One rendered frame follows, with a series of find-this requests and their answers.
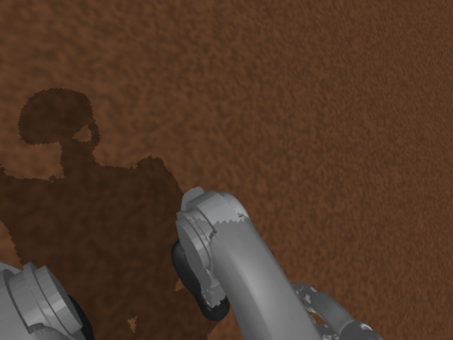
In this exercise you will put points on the right robot arm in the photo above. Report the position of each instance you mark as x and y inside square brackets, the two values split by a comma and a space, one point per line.
[358, 331]

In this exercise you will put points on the right robot foot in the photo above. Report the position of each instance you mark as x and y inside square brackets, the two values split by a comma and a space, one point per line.
[191, 282]

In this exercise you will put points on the left robot foot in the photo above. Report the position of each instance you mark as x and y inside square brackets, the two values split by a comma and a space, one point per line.
[87, 328]

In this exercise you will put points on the right robot hand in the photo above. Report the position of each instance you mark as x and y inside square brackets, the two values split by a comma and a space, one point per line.
[321, 303]

